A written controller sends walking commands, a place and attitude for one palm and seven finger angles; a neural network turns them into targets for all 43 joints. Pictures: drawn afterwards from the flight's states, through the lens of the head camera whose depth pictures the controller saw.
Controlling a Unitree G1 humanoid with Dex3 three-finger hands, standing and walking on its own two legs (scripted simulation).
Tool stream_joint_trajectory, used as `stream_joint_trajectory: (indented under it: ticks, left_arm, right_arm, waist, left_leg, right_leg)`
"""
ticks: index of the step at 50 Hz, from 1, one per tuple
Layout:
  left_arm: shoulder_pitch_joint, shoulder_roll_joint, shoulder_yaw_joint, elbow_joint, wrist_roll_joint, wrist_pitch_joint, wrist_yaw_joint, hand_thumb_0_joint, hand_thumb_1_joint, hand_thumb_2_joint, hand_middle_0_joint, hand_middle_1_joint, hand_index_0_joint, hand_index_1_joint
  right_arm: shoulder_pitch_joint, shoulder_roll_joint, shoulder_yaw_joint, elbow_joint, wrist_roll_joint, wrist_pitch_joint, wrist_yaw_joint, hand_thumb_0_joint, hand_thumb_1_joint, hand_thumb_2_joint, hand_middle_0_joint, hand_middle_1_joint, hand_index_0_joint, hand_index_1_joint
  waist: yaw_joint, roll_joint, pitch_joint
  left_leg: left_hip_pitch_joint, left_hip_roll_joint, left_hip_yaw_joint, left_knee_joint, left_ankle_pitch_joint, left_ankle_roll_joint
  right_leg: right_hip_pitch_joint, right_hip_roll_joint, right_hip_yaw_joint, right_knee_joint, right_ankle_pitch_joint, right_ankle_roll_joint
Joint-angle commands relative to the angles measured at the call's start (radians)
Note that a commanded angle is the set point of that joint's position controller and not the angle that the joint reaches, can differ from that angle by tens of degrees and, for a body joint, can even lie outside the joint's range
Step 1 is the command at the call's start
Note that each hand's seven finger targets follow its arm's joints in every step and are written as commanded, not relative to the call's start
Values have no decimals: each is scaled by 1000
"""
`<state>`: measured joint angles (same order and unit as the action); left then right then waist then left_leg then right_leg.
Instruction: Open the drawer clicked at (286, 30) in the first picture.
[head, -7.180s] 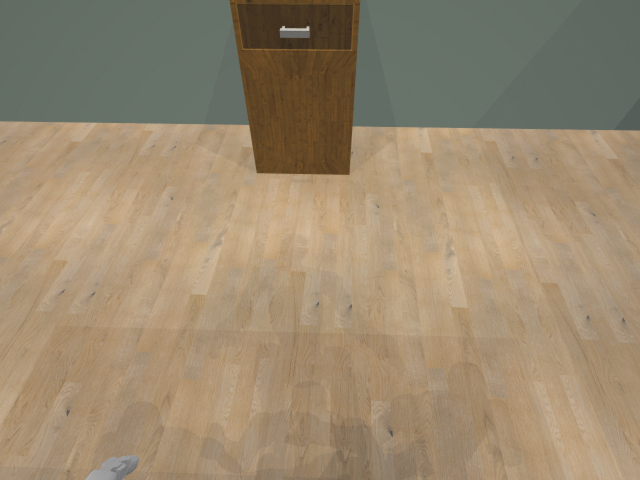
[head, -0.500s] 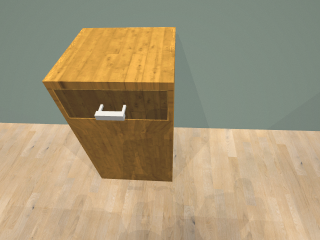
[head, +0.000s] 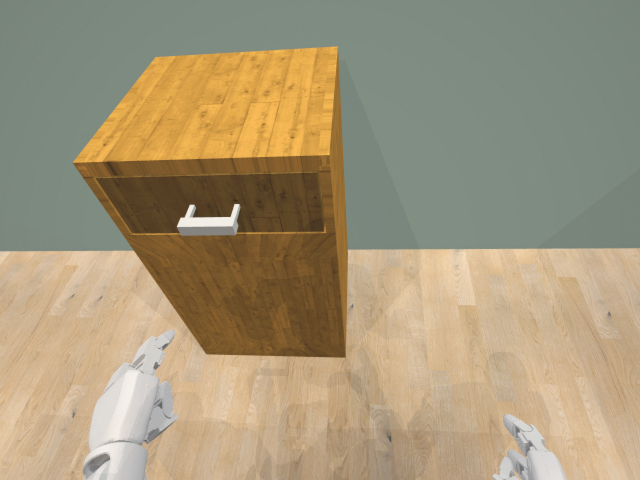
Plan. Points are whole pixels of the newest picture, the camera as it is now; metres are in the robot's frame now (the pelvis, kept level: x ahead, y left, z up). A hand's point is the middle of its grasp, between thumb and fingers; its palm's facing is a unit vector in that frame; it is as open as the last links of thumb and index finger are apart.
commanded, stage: raise the hand with hooked fingers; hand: left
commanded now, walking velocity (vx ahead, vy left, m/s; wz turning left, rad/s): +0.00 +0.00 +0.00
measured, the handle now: (211, 217) +0.59 +0.26 -0.05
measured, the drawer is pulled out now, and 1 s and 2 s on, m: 0.00 0.00 0.00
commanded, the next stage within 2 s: move the hooked fingers above the handle in 1.66 s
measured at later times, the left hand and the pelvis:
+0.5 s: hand (142, 385) +0.23 +0.25 +0.01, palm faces +0.16 -0.07 -0.98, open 10.5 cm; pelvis -0.03 +0.02 -0.04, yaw -1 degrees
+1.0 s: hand (127, 334) +0.27 +0.26 +0.06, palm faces +0.10 -0.07 -0.99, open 13.3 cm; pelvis -0.01 +0.03 +0.00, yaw -1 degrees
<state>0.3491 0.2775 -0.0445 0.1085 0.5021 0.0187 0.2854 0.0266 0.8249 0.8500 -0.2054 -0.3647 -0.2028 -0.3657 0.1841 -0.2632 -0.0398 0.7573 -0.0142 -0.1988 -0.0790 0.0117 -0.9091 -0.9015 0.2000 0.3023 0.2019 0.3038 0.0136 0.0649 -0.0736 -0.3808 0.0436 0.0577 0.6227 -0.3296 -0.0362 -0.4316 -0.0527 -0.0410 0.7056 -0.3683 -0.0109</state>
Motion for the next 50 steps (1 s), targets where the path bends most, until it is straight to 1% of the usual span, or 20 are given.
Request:
stream_joint_trajectory:
  ticks: [1,3,5,7,8,10,11,13,17,20,21,23,25,30,31,34,37,42,47,50]
  left_arm:
    - [391,25,-7,41,337,-25,51,0,597,770,-222,-495,-222,-495]
    - [347,76,12,-77,435,-56,71,0,550,750,-225,-525,-225,-525]
    - [291,138,54,-162,505,-81,101,0,503,730,-228,-555,-228,-555]
    - [149,220,119,-289,569,-101,150,0,457,710,-232,-585,-232,-585]
    - [130,213,128,-291,592,-106,180,0,433,700,-233,-600,-233,-600]
    - [-73,242,142,-427,615,-136,232,0,387,680,-237,-630,-237,-630]
    - [-192,257,140,-496,618,-152,257,0,363,670,-238,-645,-238,-645]
    - [-206,233,117,-495,600,-182,284,0,317,650,-242,-675,-242,-675]
    - [-216,238,117,-451,590,-197,286,0,223,610,-248,-735,-248,-735]
    - [-134,193,81,-345,550,-51,237,0,153,580,-253,-780,-253,-780]
    - [-68,164,66,-278,527,14,208,0,130,570,-255,-795,-255,-795]
    - [-50,177,53,-286,501,107,131,0,83,550,-258,-825,-258,-825]
    - [-65,201,50,-304,486,148,65,0,37,530,-262,-855,-262,-855]
    - [-184,250,66,-325,518,78,7,0,-80,480,-270,-930,-270,-930]
    - [-227,283,98,-358,527,49,15,0,-103,470,-272,-945,-272,-945]
    - [-269,269,100,-403,531,-33,60,0,-173,440,-277,-990,-277,-990]
    - [-321,276,116,-410,521,-60,100,0,-243,410,-282,-1035,-282,-1035]
    - [-351,264,97,-330,514,13,95,0,-360,360,-290,-1110,-290,-1110]
    - [-427,274,53,-280,491,94,-11,0,-477,310,-298,-1185,-298,-1185]
    - [-503,308,57,-289,494,92,-74,0,-500,300,-300,-1200,-300,-1200]
  right_arm:
    - [-119,-76,-56,-242,-28,74,60,0,-900,-900,200,300,200,300]
    - [-173,-70,-45,-294,-29,130,92,0,-900,-900,200,300,200,300]
    - [-193,-63,-38,-331,-33,155,107,0,-900,-900,200,300,200,300]
    - [-190,-58,-36,-359,-54,177,104,0,-900,-900,200,300,200,300]
    - [-178,-42,-37,-365,-60,184,102,0,-900,-900,200,300,200,300]
    - [-184,-39,-41,-367,-74,198,97,0,-900,-900,200,300,200,300]
    - [-175,-34,-38,-363,-84,200,91,0,-900,-900,200,300,200,300]
    - [-163,-34,-38,-363,-79,190,84,0,-900,-900,200,300,200,300]
    - [-168,-50,-36,-359,-94,190,92,0,-900,-900,200,300,200,300]
    - [-181,-58,-32,-370,-67,206,91,0,-900,-900,200,300,200,300]
    - [-196,-57,-27,-376,-52,214,87,0,-900,-900,200,300,200,300]
    - [-210,-60,-15,-380,-20,237,72,0,-900,-900,200,300,200,300]
    - [-218,-61,3,-384,-8,243,56,0,-900,-900,200,300,200,300]
    - [-180,-59,18,-355,-28,232,42,0,-900,-900,200,300,200,300]
    - [-177,-61,13,-353,-36,229,41,0,-900,-900,200,300,200,300]
    - [-152,-55,-3,-342,-48,210,48,0,-900,-900,200,300,200,300]
    - [-139,-63,-18,-329,-50,198,57,0,-900,-900,200,300,200,300]
    - [-151,-78,-32,-315,-30,207,68,0,-900,-900,200,300,200,300]
    - [-179,-81,-21,-312,-4,227,54,0,-900,-900,200,300,200,300]
    - [-183,-80,-10,-313,-5,236,46,0,-900,-900,200,300,200,300]
  waist:
    - [119,-350,-19]
    - [146,-288,-99]
    - [149,-226,-142]
    - [128,-112,-214]
    - [121,-55,-240]
    - [75,15,-305]
    - [39,-10,-298]
    - [15,11,-294]
    - [-2,-11,-283]
    - [21,-25,-283]
    - [31,-53,-261]
    - [61,-140,-271]
    - [71,-209,-248]
    - [61,-121,-123]
    - [65,-100,-144]
    - [59,24,-191]
    - [47,50,-200]
    - [49,12,-206]
    - [57,-61,-184]
    - [57,-84,-179]
  left_leg:
    - [-161,-84,-13,24,188,43]
    - [-198,-90,5,44,210,39]
    - [-214,-97,14,68,185,44]
    - [-215,-112,3,114,148,50]
    - [-177,-109,4,138,157,52]
    - [-93,-103,-9,213,162,55]
    - [-85,-101,-22,254,140,60]
    - [-56,-97,-32,304,97,64]
    - [-98,-85,-56,326,68,61]
    - [-119,-76,-42,225,80,57]
    - [-140,-74,-38,189,90,56]
    - [-128,-67,-34,120,128,53]
    - [-121,-64,-29,73,115,58]
    - [-61,-55,-37,-3,83,63]
    - [-45,-52,-40,-11,87,62]
    - [45,-57,-43,1,160,55]
    - [72,-55,-50,7,191,45]
    - [69,-53,-48,-20,257,41]
    - [87,-57,-35,-82,261,49]
    - [117,-61,-31,-103,279,55]
  right_leg:
    - [24,44,107,-102,215,-36]
    - [58,35,119,-33,316,-45]
    - [54,34,138,-7,312,-43]
    - [15,41,167,22,256,-44]
    - [-27,48,152,44,244,-48]
    - [-170,48,164,69,169,-54]
    - [-239,47,161,74,113,-49]
    - [-330,42,160,73,33,-49]
    - [-374,48,115,103,15,-45]
    - [-219,57,38,73,88,-34]
    - [-150,62,19,60,132,-31]
    - [-22,64,22,31,189,-25]
    - [40,55,27,-2,174,-15]
    - [19,50,15,-64,103,-22]
    - [32,52,14,-68,85,-25]
    - [0,59,9,-59,111,-39]
    - [-30,61,3,-56,109,-41]
    - [34,63,-12,-63,204,-36]
    - [131,60,-8,-116,244,-25]
    - [165,59,-7,-141,270,-21]
